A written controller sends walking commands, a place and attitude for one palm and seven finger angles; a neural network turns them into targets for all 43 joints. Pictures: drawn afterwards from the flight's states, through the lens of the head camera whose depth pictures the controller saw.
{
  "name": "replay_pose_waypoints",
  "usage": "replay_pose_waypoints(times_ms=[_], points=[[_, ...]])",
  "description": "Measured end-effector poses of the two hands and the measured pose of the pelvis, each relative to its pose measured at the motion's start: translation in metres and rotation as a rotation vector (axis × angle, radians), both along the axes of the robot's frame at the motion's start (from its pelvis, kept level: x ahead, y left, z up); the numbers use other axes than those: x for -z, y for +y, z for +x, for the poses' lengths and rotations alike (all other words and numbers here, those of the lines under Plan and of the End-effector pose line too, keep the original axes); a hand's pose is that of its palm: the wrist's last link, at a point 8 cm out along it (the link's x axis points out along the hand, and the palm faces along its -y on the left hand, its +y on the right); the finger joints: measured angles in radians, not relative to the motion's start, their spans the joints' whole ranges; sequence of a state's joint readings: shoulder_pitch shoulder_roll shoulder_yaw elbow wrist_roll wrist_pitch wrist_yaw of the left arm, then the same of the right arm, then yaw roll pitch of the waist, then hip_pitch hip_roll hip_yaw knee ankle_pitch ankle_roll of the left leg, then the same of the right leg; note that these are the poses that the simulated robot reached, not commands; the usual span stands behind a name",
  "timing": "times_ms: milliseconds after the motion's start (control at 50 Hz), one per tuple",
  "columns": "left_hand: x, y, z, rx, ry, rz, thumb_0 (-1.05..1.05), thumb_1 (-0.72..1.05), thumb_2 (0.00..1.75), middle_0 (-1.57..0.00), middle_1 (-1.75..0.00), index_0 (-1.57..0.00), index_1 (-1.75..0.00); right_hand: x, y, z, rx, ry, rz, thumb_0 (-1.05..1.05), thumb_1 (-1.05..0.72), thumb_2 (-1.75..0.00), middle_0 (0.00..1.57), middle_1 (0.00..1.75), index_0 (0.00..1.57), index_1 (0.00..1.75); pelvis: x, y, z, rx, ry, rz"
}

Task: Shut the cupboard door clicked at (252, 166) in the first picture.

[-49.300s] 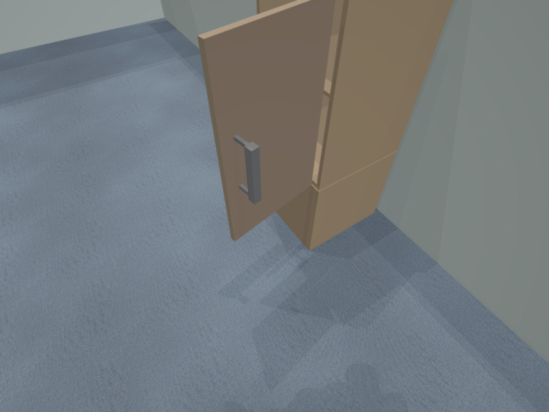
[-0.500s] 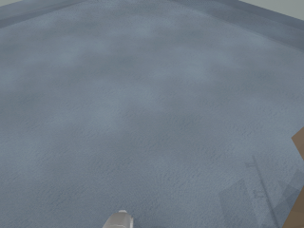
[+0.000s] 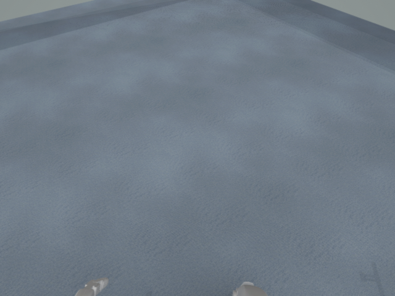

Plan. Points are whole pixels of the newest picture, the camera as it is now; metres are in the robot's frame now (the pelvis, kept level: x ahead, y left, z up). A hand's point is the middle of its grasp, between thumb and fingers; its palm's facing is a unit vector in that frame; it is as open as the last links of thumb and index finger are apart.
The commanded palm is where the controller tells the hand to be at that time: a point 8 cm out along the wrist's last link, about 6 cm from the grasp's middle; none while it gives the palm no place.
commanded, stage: walk to a spot facing it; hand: left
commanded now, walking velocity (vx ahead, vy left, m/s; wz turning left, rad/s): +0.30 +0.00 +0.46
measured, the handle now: out of the picture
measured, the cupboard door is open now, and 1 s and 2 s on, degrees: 47 47 47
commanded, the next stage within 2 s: turn to face it in 0.28 s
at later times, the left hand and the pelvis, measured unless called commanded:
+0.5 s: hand out of the picture +0.09 +0.16 -0.18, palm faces +0.32 -0.93 -0.19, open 7.3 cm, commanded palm none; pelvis +0.17 +0.00 -0.01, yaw +15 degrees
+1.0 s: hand (125, 245) +0.26 +0.21 -0.16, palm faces +0.05 -0.95 -0.29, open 7.4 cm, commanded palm none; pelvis +0.20 -0.01 -0.01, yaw -2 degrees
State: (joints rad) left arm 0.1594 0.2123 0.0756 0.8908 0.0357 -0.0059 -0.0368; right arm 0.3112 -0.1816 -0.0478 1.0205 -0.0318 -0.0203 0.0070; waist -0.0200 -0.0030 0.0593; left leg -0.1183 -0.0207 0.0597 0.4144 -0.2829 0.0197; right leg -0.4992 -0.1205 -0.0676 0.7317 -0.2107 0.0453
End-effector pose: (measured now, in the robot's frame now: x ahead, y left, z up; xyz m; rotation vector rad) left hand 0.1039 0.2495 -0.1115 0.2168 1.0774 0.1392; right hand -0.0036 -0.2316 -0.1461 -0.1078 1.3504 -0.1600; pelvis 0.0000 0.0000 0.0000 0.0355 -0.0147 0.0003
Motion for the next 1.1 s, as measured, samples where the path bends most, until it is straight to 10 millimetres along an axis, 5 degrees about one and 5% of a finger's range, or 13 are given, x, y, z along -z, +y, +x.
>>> replay_pose_waypoints(times_ms=[60, 120, 300, 480, 560, 640, 740, 960, 1100], points=[[0.001, -0.016, 0.039, 0.015, -0.05, 0.015, 0.01, 0.91, 0.9, -0.19, -0.3, -0.19, -0.3, 0.014, -0.014, 0.006, 0.017, 0.061, 0.021, 0.01, -0.91, -0.9, 0.2, 0.3, 0.2, 0.3, 0.01, -0.017, 0.03, -0.019, -0.001, 0.013], [0.003, -0.03, 0.053, -0.013, -0.066, 0.018, 0.01, 0.91, 0.9, -0.2, -0.3, -0.2, -0.3, 0.021, -0.028, 0.029, -0.005, 0.107, 0.026, 0.01, -0.91, -0.9, 0.2, 0.3, 0.2, 0.3, 0.014, -0.027, 0.053, -0.056, -0.006, -0.002], [0.006, -0.048, 0.019, -0.228, 0.119, -0.015, 0.0, 0.94, 0.9, -0.2, -0.3, -0.2, -0.3, -0.007, -0.04, 0.173, -0.153, 0.004, 0.003, 0.01, -0.91, -0.9, 0.19, 0.3, 0.19, 0.3, -0.008, -0.038, 0.117, -0.181, 0.022, -0.015], [0.03, -0.048, -0.027, -0.39, 0.318, -0.096, 0.01, 0.92, 0.9, -0.2, -0.3, -0.2, -0.3, -0.016, 0.019, 0.335, -0.392, -0.172, -0.016, 0.01, -0.91, -0.9, 0.19, 0.3, 0.19, 0.3, 0.002, -0.011, 0.164, -0.261, 0.009, -0.043], [0.048, -0.042, -0.033, -0.402, 0.411, -0.133, 0.01, 0.91, 0.9, -0.2, -0.3, -0.2, -0.3, -0.016, 0.055, 0.381, -0.426, -0.29, -0.024, 0.01, -0.91, -0.9, 0.19, 0.3, 0.19, 0.3, 0.015, 0.01, 0.183, -0.227, -0.001, -0.053], [0.047, -0.032, -0.014, -0.378, 0.427, -0.145, 0.01, 0.91, 0.9, -0.2, -0.3, -0.2, -0.3, -0.023, 0.074, 0.389, -0.402, -0.324, -0.015, 0.0, -0.91, -0.9, 0.19, 0.3, 0.2, 0.3, 0.01, 0.018, 0.189, -0.181, -0.016, -0.054], [0.04, -0.013, 0.034, -0.313, 0.341, -0.126, 0.01, 0.91, 0.9, -0.2, -0.3, -0.19, -0.3, -0.022, 0.07, 0.371, -0.323, -0.29, 0.002, 0.0, -0.9, -0.9, 0.2, 0.3, 0.2, 0.3, 0.004, 0.02, 0.193, -0.126, -0.018, -0.066], [0.023, 0.004, 0.139, -0.123, 0.153, 0.033, 0.01, 0.91, 0.9, -0.19, -0.3, -0.19, -0.3, 0.014, -0.019, 0.295, -0.063, -0.129, -0.038, 0.01, -0.9, -0.9, 0.2, 0.3, 0.2, 0.3, 0.019, -0.006, 0.204, 0.003, 0.001, -0.031], [0.009, -0.002, 0.175, -0.001, 0.174, 0.05, 0.01, 0.91, 0.9, -0.2, -0.3, -0.2, -0.3, -0.009, -0.05, 0.262, 0.046, -0.087, -0.104, 0.01, -0.91, -0.9, 0.19, 0.3, 0.2, 0.3, 0.001, -0.008, 0.212, 0.089, 0.034, -0.019]])
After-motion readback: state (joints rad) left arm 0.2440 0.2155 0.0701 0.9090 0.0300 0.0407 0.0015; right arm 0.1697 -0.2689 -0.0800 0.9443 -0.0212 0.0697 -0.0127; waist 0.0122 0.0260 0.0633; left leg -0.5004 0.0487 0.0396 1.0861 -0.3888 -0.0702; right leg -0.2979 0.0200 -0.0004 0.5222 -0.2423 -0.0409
